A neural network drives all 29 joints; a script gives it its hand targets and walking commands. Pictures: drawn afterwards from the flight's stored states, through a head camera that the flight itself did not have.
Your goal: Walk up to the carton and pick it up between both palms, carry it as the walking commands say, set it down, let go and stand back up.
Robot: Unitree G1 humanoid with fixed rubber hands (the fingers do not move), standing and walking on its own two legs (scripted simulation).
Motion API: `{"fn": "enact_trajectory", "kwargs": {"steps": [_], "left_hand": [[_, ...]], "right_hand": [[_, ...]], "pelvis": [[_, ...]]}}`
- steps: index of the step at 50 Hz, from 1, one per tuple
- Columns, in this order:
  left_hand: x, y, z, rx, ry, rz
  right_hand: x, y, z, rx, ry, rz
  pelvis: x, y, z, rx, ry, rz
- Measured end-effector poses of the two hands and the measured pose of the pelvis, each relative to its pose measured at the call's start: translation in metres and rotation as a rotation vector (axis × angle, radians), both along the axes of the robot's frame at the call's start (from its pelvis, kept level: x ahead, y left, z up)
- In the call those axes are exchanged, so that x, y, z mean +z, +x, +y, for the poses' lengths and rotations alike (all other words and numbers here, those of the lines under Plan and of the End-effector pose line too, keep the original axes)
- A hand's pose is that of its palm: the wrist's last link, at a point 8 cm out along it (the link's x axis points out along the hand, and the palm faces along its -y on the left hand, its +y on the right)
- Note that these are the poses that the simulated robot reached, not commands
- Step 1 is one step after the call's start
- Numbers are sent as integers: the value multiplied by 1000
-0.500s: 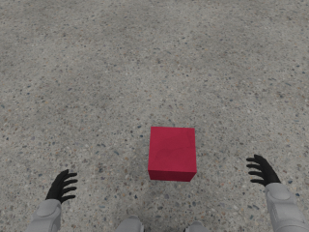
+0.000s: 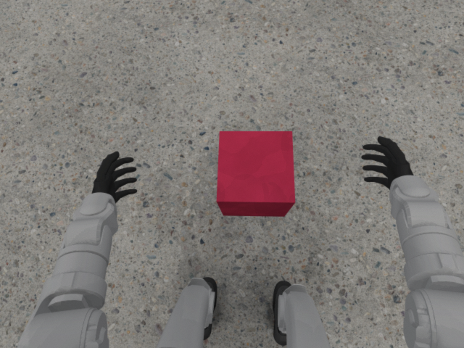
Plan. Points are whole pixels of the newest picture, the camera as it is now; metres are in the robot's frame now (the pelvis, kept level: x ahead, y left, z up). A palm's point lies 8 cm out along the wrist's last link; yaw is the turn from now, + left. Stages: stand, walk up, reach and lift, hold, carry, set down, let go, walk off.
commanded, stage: reach and lift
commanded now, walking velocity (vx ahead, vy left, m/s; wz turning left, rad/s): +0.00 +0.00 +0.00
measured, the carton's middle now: (254, 177) +0.56 +0.00 -0.57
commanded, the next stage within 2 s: none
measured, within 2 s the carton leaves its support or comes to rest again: neither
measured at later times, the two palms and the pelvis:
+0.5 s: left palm (151, 143) +0.48 +0.22 -0.12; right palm (355, 130) +0.54 -0.19 -0.12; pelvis +0.00 +0.00 -0.03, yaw +0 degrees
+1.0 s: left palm (167, 135) +0.53 +0.21 -0.18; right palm (342, 126) +0.57 -0.18 -0.17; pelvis -0.01 +0.01 -0.07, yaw +1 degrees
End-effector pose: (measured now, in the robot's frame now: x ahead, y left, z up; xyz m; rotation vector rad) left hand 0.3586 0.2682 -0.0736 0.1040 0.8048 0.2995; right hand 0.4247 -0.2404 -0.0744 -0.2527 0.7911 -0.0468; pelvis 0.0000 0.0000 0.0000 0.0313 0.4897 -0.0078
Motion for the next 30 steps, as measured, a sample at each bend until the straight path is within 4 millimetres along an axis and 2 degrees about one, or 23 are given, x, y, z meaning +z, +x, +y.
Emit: {"fn": "enact_trajectory", "kwargs": {"steps": [7, 15, 21, 26, 30], "left_hand": [[-7, 46, -17, -10, -27, -53], [-26, 79, -32, -25, -48, -97], [-32, 110, -38, -21, -63, -141], [-49, 130, -47, -23, -82, -149], [-52, 150, -50, -12, -81, -186]], "right_hand": [[0, 43, 15, 6, 22, -50], [-26, 68, 32, 8, 49, -56], [-31, 99, 47, 10, 73, -107], [-44, 115, 52, 0, 87, -123], [-48, 133, 54, -9, 102, -158]], "pelvis": [[-12, -8, -5, 1, 2, 64], [-18, -2, -6, -1, 2, 150], [-25, 3, -3, -5, 9, 211], [-29, 4, 0, -4, 4, 268], [-36, 3, 3, -2, 4, 300]]}}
